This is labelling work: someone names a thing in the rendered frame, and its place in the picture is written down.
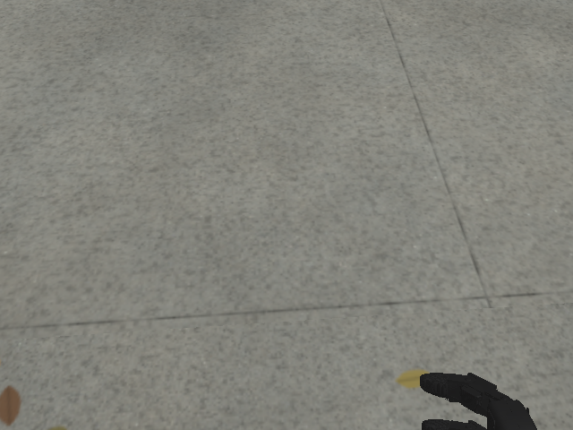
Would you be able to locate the right robot hand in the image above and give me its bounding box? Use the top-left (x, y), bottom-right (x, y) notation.
top-left (420, 373), bottom-right (537, 430)

